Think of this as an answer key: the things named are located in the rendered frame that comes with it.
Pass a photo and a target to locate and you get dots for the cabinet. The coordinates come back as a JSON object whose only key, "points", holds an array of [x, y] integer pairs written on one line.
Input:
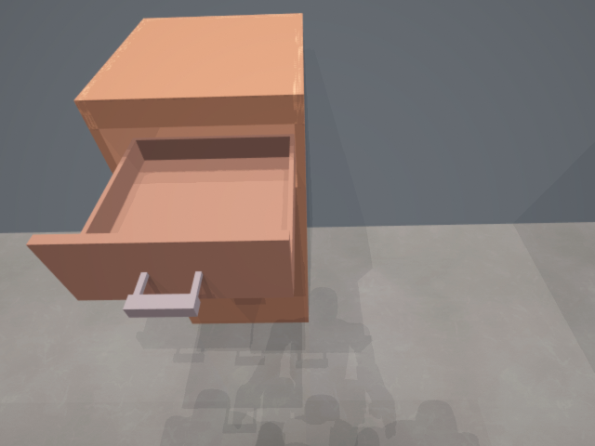
{"points": [[210, 76]]}

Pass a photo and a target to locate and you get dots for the handle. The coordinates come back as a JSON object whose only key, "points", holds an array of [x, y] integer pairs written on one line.
{"points": [[139, 305]]}

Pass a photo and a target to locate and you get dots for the drawer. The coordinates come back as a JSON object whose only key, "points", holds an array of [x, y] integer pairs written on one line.
{"points": [[223, 205]]}

